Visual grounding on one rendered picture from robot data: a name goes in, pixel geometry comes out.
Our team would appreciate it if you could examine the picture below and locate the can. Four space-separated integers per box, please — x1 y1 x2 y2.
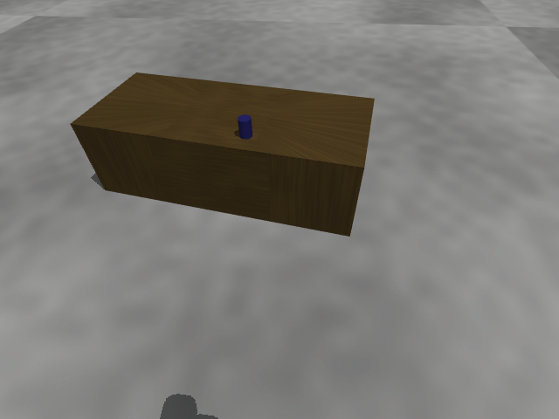
238 114 252 140

